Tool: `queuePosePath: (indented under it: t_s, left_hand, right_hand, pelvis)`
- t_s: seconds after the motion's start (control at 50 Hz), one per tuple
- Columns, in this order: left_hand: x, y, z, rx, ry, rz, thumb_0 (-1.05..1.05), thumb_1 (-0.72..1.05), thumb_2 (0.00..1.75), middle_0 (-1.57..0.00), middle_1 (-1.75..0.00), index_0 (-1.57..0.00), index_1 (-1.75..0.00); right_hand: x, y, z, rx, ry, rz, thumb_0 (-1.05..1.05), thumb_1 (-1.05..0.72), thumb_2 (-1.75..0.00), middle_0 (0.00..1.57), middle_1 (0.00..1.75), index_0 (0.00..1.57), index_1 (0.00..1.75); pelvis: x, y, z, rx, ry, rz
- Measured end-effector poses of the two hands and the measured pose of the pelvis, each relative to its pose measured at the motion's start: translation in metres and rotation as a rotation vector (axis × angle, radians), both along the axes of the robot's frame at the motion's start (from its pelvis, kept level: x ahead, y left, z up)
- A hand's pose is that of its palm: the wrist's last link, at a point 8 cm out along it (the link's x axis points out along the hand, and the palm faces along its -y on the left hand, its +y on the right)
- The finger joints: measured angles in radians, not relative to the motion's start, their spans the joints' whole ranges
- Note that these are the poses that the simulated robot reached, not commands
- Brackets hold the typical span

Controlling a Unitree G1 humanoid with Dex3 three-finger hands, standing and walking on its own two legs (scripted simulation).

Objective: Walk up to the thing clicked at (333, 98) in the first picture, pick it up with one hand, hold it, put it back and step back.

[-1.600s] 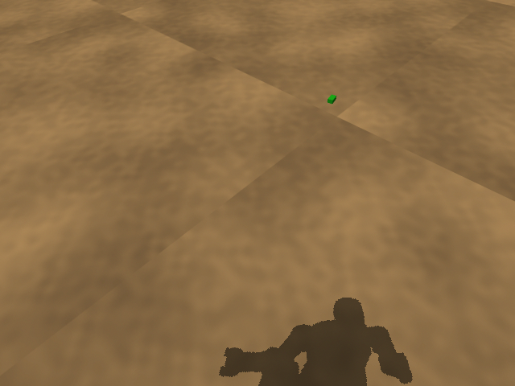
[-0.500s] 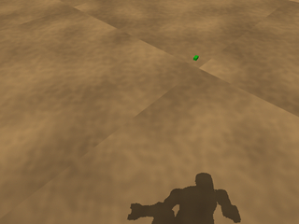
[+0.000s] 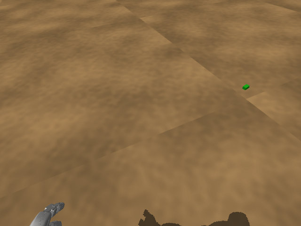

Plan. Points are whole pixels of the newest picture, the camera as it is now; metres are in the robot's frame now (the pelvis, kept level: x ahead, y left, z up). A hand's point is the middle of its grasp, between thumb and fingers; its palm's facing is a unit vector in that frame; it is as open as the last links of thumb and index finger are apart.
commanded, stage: walk up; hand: left
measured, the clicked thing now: (245, 87) +1.67 -0.85 -0.76
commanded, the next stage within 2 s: none
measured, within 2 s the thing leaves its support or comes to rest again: neither
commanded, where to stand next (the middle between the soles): +1.51 -1.28 m, yaw +41 degrees
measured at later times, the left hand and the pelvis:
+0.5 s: hand (133, 195) +0.26 +0.11 -0.16, palm faces +0.18 -0.94 -0.28, open 7.4 cm; pelvis +0.25 -0.17 -0.01, yaw +13 degrees
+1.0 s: hand (192, 160) +0.40 -0.10 -0.15, palm faces +0.43 -0.82 -0.38, open 7.4 cm; pelvis +0.51 -0.37 -0.01, yaw +25 degrees
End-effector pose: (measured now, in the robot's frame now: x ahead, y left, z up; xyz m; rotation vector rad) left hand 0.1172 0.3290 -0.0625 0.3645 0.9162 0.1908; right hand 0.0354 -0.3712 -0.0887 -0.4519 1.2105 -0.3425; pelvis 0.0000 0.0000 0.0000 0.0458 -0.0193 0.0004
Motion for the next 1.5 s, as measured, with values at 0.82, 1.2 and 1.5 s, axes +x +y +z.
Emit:
queuePosePath:
  t_s: [0.82,1.2,1.5]
  left_hand:
    - [0.243,-0.325,-0.024,-0.038,0.173,0.467,0.00,0.91,0.90,-0.20,-0.30,-0.21,-0.30]
    - [0.394,-0.451,-0.080,-0.166,0.220,0.452,0.01,0.91,0.90,-0.20,-0.30,-0.21,-0.30]
    - [0.525,-0.558,-0.051,-0.026,0.109,0.551,0.00,0.91,0.90,-0.20,-0.30,-0.20,-0.30]
  right_hand:
    - [0.600,-0.247,-0.013,0.010,-0.079,0.467,0.01,-0.91,-0.90,0.20,0.30,0.20,0.30]
    - [0.753,-0.325,-0.002,-0.028,-0.131,0.521,0.00,-0.90,-0.90,0.21,0.30,0.21,0.30]
    - [0.907,-0.511,-0.021,-0.146,0.003,0.549,0.01,-0.90,-0.90,0.21,0.30,0.21,0.30]
  pelvis:
    - [0.431,-0.315,-0.008,-0.015,0.013,0.379]
    - [0.589,-0.420,-0.025,0.005,-0.026,0.460]
    - [0.725,-0.562,-0.039,-0.047,-0.006,0.542]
